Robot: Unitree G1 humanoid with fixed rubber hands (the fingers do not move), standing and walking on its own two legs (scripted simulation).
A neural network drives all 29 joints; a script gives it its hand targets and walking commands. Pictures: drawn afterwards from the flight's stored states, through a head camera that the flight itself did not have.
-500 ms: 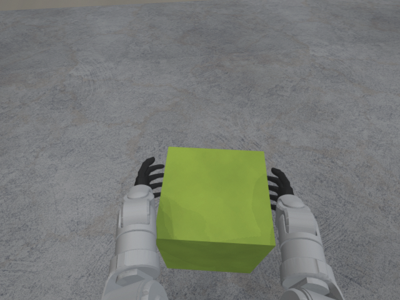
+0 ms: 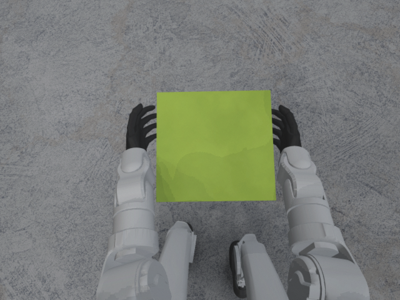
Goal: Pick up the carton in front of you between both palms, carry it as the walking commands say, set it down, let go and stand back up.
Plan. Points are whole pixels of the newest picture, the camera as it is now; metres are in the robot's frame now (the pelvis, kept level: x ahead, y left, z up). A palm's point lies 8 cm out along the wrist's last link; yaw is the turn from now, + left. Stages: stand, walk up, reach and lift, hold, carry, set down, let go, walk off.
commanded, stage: set down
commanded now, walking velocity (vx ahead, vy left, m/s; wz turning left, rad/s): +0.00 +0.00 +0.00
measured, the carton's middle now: (212, 152) +0.41 +0.04 -0.15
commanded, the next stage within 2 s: none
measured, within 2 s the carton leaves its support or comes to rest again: rests again in 1.80 s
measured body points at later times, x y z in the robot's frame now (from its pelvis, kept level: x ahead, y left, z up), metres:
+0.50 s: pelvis -0.03 +0.01 -0.13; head +0.25 +0.02 +0.22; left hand +0.41 +0.20 -0.23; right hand +0.47 -0.10 -0.24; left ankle +0.09 +0.13 -0.63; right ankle +0.04 -0.11 -0.63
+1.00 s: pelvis -0.05 -0.01 -0.24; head +0.30 -0.02 +0.05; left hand +0.42 +0.21 -0.38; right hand +0.51 -0.08 -0.40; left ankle +0.09 +0.13 -0.63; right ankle +0.04 -0.11 -0.63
